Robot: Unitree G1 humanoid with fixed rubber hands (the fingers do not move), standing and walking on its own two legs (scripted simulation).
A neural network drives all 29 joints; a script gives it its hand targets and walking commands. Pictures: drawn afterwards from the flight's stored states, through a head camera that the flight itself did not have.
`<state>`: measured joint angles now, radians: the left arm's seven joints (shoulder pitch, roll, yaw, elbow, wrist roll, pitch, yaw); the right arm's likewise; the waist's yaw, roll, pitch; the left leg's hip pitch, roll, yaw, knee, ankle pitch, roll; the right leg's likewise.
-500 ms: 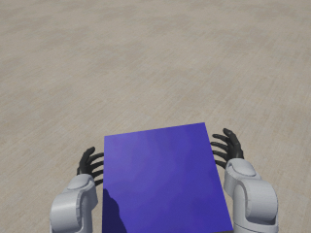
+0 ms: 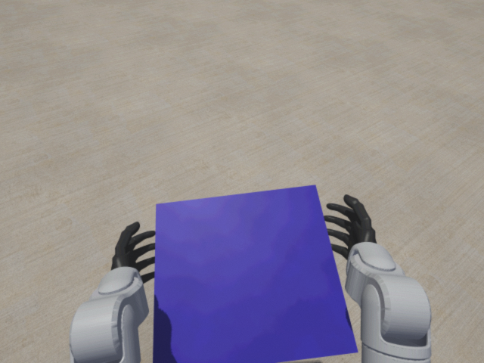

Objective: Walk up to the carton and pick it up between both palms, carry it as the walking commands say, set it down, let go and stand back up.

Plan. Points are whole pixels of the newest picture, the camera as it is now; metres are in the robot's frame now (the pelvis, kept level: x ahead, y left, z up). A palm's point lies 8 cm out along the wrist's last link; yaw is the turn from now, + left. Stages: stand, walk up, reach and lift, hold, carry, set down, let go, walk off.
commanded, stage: carry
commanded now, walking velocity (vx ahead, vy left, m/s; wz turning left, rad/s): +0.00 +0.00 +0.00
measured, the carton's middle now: (246, 279) +0.28 +0.00 -0.02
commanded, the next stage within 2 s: none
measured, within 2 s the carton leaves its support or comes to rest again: neither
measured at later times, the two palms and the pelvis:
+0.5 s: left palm (69, 132) +0.53 +0.34 +0.09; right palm (235, 106) +0.59 +0.02 +0.12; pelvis +0.29 +0.13 +0.03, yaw +7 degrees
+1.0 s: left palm (34, 79) +0.76 +0.51 +0.07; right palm (168, 64) +0.82 +0.19 +0.08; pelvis +0.52 +0.30 -0.01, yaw +9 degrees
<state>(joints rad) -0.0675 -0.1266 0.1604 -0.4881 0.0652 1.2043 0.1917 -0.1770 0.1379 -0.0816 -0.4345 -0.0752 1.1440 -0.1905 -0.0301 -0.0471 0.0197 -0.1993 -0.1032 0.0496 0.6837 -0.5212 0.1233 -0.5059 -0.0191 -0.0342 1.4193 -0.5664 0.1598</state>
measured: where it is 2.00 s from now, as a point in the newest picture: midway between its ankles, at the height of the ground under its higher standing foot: (144, 224)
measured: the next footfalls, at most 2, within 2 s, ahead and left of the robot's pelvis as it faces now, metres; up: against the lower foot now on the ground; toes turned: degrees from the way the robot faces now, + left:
right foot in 0.10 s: +0.22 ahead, -0.07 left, +0.00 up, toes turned -3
left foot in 0.38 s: +0.29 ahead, +0.15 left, +0.00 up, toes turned +8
